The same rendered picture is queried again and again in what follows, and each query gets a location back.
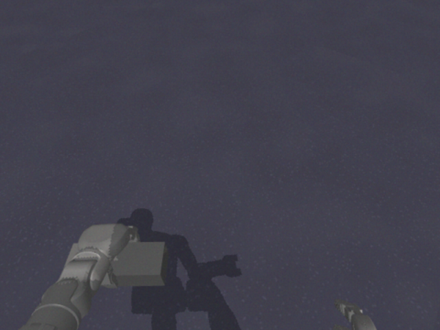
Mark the right robot hand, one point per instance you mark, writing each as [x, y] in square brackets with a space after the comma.
[353, 314]

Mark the left robot arm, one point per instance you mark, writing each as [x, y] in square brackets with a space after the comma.
[68, 300]

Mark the left robot hand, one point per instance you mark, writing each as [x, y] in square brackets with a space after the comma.
[110, 239]

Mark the carton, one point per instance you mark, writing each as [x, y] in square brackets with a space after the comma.
[138, 264]

